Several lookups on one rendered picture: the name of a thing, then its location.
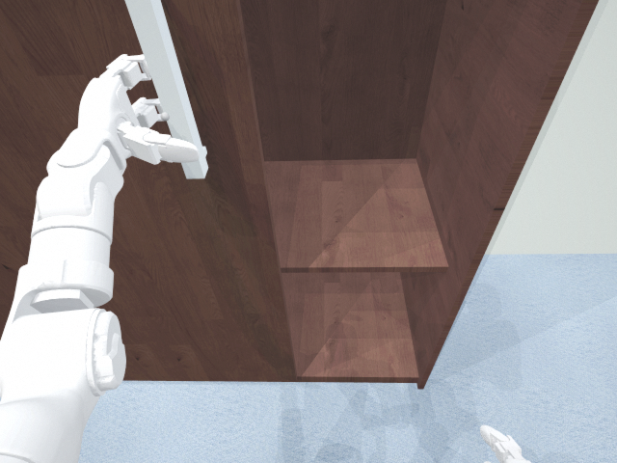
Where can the robot left forearm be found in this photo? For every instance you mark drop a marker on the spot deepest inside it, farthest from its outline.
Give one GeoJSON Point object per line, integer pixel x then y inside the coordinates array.
{"type": "Point", "coordinates": [68, 264]}

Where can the robot right hand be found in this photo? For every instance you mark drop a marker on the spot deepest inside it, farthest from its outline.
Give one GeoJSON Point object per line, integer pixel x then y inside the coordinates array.
{"type": "Point", "coordinates": [506, 449]}

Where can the left robot upper arm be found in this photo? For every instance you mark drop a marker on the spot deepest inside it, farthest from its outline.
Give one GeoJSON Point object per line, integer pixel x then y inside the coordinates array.
{"type": "Point", "coordinates": [53, 369]}

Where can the robot left hand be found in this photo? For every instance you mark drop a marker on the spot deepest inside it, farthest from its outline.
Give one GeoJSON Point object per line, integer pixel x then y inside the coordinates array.
{"type": "Point", "coordinates": [105, 104]}

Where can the handle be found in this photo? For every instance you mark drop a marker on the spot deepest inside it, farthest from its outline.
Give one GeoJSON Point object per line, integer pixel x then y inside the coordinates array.
{"type": "Point", "coordinates": [154, 36]}

